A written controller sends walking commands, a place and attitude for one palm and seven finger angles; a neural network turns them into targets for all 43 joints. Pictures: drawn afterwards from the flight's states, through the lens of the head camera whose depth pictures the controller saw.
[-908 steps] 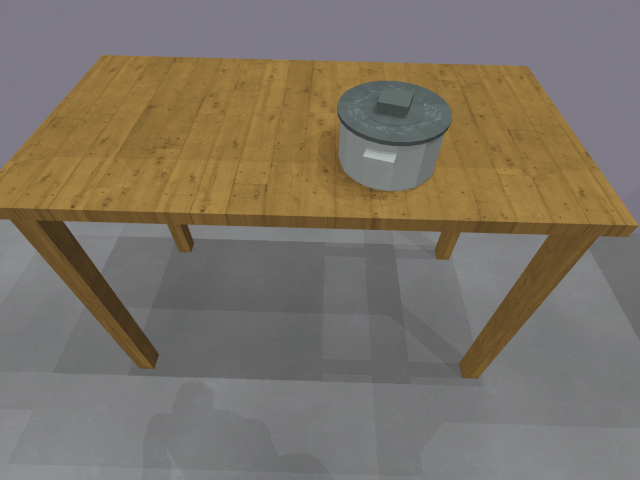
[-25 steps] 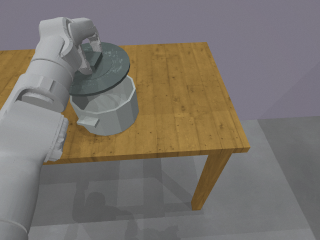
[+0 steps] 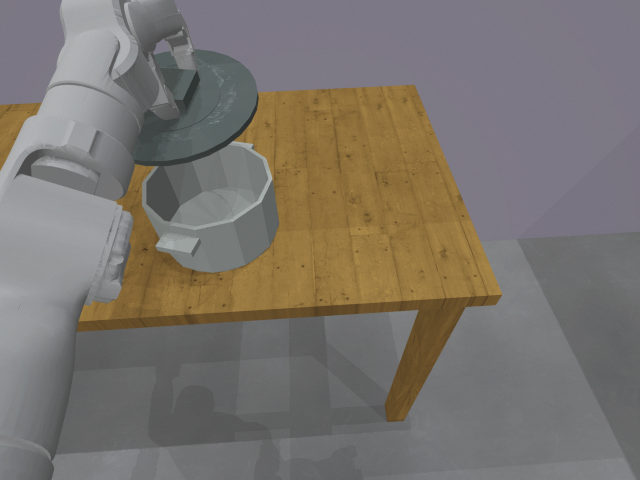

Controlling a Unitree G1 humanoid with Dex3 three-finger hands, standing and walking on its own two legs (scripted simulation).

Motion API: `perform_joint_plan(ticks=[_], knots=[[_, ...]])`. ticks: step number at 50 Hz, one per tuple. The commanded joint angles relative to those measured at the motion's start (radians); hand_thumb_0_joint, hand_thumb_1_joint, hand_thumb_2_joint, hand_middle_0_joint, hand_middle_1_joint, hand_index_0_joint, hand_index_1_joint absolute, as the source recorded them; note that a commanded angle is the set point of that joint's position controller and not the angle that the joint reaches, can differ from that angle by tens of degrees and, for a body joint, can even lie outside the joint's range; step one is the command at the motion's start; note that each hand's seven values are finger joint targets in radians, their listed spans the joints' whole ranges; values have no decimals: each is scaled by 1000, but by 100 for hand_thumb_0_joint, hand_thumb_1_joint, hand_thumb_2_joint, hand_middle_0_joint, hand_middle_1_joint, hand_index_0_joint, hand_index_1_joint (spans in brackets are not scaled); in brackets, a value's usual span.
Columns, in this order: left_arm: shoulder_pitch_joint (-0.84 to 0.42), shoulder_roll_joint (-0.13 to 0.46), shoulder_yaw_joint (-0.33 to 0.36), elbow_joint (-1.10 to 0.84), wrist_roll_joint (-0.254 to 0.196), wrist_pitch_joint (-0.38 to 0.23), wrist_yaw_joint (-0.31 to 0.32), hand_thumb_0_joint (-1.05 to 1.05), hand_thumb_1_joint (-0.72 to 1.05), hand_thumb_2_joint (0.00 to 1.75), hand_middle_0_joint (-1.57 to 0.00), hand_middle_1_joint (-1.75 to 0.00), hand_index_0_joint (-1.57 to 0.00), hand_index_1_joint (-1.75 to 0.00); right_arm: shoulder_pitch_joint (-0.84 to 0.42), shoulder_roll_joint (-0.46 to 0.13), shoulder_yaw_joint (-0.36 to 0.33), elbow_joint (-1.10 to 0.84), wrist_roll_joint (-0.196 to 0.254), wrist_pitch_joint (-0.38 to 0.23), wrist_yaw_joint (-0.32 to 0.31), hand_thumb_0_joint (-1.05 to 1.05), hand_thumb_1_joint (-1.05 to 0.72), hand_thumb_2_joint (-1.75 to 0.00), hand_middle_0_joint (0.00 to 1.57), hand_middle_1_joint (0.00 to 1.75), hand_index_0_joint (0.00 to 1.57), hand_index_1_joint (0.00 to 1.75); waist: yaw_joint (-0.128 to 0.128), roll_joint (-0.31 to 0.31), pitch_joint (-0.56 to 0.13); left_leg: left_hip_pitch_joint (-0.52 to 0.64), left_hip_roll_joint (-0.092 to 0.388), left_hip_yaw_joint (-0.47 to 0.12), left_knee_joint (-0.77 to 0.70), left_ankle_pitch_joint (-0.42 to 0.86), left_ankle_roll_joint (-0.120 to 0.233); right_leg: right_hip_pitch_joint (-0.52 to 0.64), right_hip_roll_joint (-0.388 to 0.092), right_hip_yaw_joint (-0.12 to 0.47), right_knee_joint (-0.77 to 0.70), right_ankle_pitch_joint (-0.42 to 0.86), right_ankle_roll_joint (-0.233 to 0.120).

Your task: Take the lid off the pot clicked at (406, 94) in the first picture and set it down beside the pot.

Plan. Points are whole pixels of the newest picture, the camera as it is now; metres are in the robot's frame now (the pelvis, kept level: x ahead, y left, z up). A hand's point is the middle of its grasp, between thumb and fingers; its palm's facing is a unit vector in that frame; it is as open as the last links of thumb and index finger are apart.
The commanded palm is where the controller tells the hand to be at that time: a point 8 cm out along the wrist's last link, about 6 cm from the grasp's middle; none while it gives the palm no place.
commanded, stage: lift the lid straight up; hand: left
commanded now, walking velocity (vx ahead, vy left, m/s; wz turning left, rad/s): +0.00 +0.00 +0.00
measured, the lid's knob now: (169, 88) +0.52 +0.15 +0.24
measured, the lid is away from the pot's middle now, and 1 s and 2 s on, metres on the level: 0.01 0.08 0.19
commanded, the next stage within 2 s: move the lid sideways beside the pot in 0.34 s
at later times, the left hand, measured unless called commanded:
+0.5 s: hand (150, 69) +0.49 +0.15 +0.28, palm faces -0.26 -0.11 -0.96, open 8.9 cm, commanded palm +0.49 +0.17 +0.34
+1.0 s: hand (85, 74) +0.49 +0.22 +0.27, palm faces -0.24 -0.10 -0.97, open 8.9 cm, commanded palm +0.48 +0.22 +0.34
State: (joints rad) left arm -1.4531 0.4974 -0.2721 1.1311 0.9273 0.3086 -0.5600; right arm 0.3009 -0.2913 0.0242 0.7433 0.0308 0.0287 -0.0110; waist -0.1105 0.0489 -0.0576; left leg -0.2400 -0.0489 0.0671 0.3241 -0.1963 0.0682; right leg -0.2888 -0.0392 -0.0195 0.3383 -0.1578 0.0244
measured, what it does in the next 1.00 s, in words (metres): stands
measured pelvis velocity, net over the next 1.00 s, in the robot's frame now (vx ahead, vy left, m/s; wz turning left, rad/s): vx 0.01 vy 0.00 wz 0.00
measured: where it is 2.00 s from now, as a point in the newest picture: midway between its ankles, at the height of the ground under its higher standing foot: outside the picture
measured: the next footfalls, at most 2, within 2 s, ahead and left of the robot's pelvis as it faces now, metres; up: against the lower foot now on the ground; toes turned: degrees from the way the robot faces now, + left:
none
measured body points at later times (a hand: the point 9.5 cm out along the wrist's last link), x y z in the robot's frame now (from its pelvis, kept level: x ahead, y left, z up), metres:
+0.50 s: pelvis +0.00 +0.00 +0.00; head +0.03 -0.02 +0.45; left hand +0.50 +0.16 +0.33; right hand +0.07 -0.27 -0.13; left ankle -0.03 +0.07 -0.75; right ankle +0.00 -0.14 -0.75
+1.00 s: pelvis +0.01 +0.00 +0.00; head +0.04 -0.01 +0.45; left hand +0.50 +0.22 +0.33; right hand +0.06 -0.28 -0.13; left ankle -0.03 +0.07 -0.75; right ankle +0.00 -0.14 -0.75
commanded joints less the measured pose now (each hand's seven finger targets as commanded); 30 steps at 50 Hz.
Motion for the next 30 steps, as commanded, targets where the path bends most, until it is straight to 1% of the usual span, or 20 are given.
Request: perform_joint_plan(ticks=[1,2,3,5,6,8,10,12,13,14,16,17,18,20,22,23,25,27,28,30], knots=[[-702,244,39,-244,36,4,53,0,55,96,-78,-115,-71,-110,17,-143,-50,-93,8,-31,-9,0,-90,-90,20,30,20,30,0,-47,-434,227,-1,-97,28,432,-11,133,68,17,6,283,-56],[-685,237,33,-255,25,9,53,0,55,96,-78,-115,-71,-110,13,-151,-53,-91,8,-28,-7,0,-90,-90,20,30,20,30,2,-19,-436,241,3,-98,32,465,-18,129,68,14,3,298,-60],[-700,273,61,-266,33,7,52,0,55,96,-78,-115,-71,-110,16,-147,-49,-92,6,-30,-7,0,-90,-90,20,30,20,30,6,-29,-451,240,1,-101,28,461,-16,139,69,19,2,288,-57],[-715,222,20,-251,29,12,47,0,55,96,-78,-115,-71,-110,10,-142,-47,-90,11,-30,-8,0,-90,-90,20,30,20,30,-5,-49,-427,232,-2,-98,24,429,-11,130,69,14,-2,280,-54],[-718,225,24,-247,28,14,46,0,55,96,-78,-115,-71,-110,10,-144,-48,-89,11,-32,-9,0,-90,-90,20,30,20,30,-4,-43,-419,232,-1,-99,21,415,-11,124,69,15,-5,269,-55],[-749,221,19,-292,28,13,44,0,55,96,-78,-115,-71,-110,5,-143,-46,-92,8,-38,-8,0,-90,-90,20,30,20,30,-3,-17,-456,264,0,-106,28,476,-16,125,69,18,-4,291,-56],[-700,222,30,-255,32,21,42,0,55,96,-78,-115,-71,-110,13,-145,-50,-83,6,-37,-6,0,-90,-90,20,30,20,30,1,-37,-439,258,1,-101,32,477,-13,128,69,16,-2,297,-55],[-632,206,18,-180,26,39,36,0,55,96,-78,-115,-71,-110,12,-159,-49,-75,8,-19,-8,0,-90,-90,20,30,20,30,-4,-68,-375,205,-3,-92,23,447,-14,127,68,6,-12,305,-58],[-701,222,22,-249,29,31,35,0,55,96,-78,-115,-71,-110,4,-151,-45,-82,10,-20,-5,0,-90,-90,20,30,20,30,-5,-58,-417,221,-2,-92,12,428,-15,140,65,14,-11,292,-53],[-695,208,18,-236,29,29,38,0,55,96,-78,-115,-71,-110,-2,-145,-45,-85,8,-20,-7,0,-90,-90,20,30,20,30,-2,-74,-417,220,-4,-94,22,433,-9,143,66,12,-3,298,-55],[-695,241,38,-230,35,31,39,0,55,96,-78,-115,-71,-110,-5,-147,-44,-86,7,-19,-8,0,-90,-90,20,30,20,30,1,-76,-421,218,-5,-93,18,413,-7,147,65,14,-5,288,-54],[-697,236,28,-260,23,30,41,0,55,96,-78,-115,-71,-110,-10,-156,-46,-87,9,-15,-10,0,-90,-90,20,30,20,30,-2,-54,-436,228,-4,-90,23,441,-11,155,64,13,-7,315,-57],[-722,271,53,-264,37,27,41,0,55,96,-78,-115,-71,-110,-8,-148,-44,-90,5,-17,-11,0,-90,-90,20,30,20,30,2,-64,-454,224,-5,-90,20,429,-7,166,64,22,-6,308,-54],[-746,242,28,-254,36,22,44,0,55,96,-78,-115,-71,-110,-14,-140,-41,-89,11,-19,-13,0,-90,-90,20,30,20,30,-4,-60,-435,220,-5,-94,15,393,-7,151,65,17,-5,281,-55],[-724,224,18,-245,25,25,47,0,55,96,-78,-115,-71,-110,-9,-150,-45,-85,9,-21,-13,0,-90,-90,20,30,20,30,-5,-17,-421,239,-3,-98,25,446,-17,123,68,9,-10,293,-61],[-720,297,51,-303,69,-14,50,0,55,96,-78,-115,-71,-110,3,-152,-45,-93,5,-11,-14,0,-90,-90,20,30,20,30,-4,-67,-453,225,2,-97,22,431,-17,140,72,17,-14,276,-56],[-671,288,40,-210,83,-22,52,0,55,96,-78,-115,-71,-110,-7,-149,-42,-94,7,10,-22,0,-90,-90,20,30,20,30,-9,-106,-400,162,-5,-79,15,343,-3,152,66,17,-8,263,-56],[-664,305,48,-223,66,-24,52,0,55,96,-78,-115,-71,-110,-10,-162,-46,-96,10,26,-22,0,-90,-90,20,30,20,30,-5,-68,-394,154,-4,-75,7,349,-9,161,63,14,-8,278,-62],[-696,351,84,-263,69,-31,52,0,55,96,-78,-115,-71,-110,-10,-157,-45,-101,8,26,-21,0,-90,-90,20,30,20,30,2,-56,-454,178,-1,-78,9,383,-9,181,63,25,-2,289,-58],[-696,352,78,-246,80,-36,52,0,55,96,-78,-115,-71,-110,-4,-153,-47,-102,8,29,-22,0,-90,-90,20,30,20,30,-1,-49,-458,186,0,-76,21,410,-6,181,63,23,2,305,-56]])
